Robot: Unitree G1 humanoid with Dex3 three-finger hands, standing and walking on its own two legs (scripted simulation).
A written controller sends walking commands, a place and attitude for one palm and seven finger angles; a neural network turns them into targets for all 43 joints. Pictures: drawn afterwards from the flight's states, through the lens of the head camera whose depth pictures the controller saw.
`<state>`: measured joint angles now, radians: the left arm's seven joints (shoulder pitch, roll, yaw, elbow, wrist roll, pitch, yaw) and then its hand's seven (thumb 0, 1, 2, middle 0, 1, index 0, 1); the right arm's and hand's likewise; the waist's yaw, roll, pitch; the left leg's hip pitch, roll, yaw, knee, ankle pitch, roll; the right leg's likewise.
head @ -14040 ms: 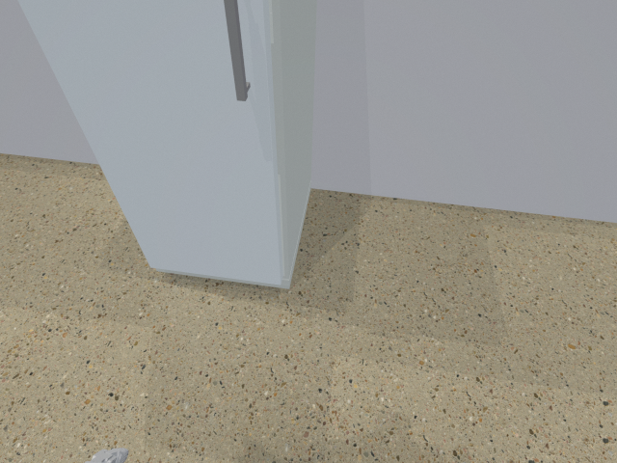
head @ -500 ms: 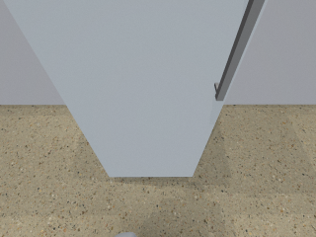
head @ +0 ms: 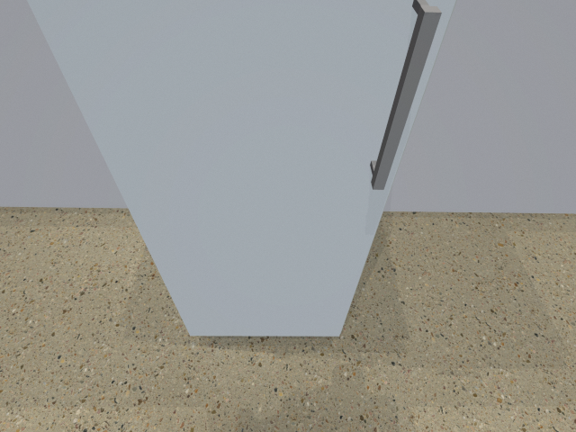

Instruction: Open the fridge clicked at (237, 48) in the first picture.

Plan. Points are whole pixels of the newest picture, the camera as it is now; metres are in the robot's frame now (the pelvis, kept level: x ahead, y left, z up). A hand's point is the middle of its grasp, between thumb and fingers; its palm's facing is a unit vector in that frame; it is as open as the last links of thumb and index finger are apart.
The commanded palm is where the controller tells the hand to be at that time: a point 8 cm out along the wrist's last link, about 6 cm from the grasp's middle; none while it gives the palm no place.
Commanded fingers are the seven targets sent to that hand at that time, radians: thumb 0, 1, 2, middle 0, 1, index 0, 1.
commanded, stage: come to a stop and stand still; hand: right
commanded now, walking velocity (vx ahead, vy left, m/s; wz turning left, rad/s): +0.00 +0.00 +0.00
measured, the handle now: (395, 108) +0.50 -0.12 +0.21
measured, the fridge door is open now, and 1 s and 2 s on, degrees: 0 0 0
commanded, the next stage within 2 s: look again from close up in 1.20 s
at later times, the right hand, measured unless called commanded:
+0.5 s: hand out of the picture -0.03 -0.18 -0.17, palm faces +0.02 +0.98 -0.21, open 7.4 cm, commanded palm none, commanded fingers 0.00 -0.90 -0.90 0.20 0.30 0.20 0.30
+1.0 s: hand out of the picture -0.02 -0.17 -0.17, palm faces +0.03 +0.99 -0.17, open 7.3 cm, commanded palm none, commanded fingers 0.00 -0.90 -0.90 0.20 0.30 0.20 0.30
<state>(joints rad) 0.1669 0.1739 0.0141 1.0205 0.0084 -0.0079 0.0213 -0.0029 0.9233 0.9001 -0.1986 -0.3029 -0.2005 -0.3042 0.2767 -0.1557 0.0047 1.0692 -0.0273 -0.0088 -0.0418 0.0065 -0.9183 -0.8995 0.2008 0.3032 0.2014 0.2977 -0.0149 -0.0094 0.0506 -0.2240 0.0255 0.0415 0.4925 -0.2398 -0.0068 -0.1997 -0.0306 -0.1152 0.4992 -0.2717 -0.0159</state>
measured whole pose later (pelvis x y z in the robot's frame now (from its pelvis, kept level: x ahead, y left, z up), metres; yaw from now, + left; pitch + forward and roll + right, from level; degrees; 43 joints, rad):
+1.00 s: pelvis -0.02 -0.01 +0.00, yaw -1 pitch -2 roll +0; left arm 0.29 0.15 0.00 1.10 0.01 -0.02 0.02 0.01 0.92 0.90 -0.20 -0.30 -0.20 -0.30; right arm 0.31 -0.14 0.01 1.09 -0.02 -0.01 -0.03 0.01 -0.92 -0.90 0.20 0.30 0.20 0.30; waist 0.00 0.01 0.02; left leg -0.23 0.03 0.02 0.46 -0.20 -0.01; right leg -0.20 -0.01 -0.11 0.45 -0.22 -0.03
